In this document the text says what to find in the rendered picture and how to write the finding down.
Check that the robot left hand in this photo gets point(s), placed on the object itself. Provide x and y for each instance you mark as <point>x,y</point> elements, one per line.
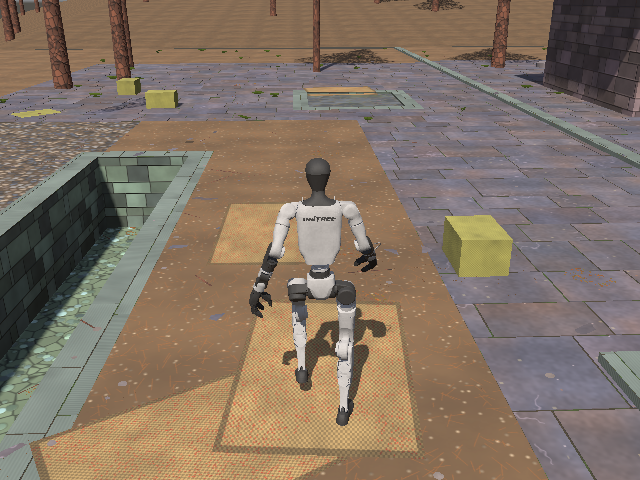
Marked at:
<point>254,302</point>

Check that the right robot upper arm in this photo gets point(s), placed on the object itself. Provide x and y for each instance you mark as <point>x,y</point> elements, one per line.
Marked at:
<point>351,212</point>

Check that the robot left forearm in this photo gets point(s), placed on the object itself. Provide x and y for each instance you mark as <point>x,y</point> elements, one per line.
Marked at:
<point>266,271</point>

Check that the left robot upper arm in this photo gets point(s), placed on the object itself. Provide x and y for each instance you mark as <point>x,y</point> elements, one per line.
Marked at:
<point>282,225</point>

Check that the robot right hand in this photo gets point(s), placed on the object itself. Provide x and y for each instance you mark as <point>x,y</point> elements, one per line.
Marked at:
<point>362,259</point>

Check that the robot right forearm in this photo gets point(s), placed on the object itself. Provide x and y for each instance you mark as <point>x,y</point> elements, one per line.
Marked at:
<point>369,254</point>

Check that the robot left foot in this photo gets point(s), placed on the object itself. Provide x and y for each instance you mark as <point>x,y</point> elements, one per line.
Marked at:
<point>301,375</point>

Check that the robot right shin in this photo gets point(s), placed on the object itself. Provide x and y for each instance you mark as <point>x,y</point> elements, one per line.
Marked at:
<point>344,376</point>

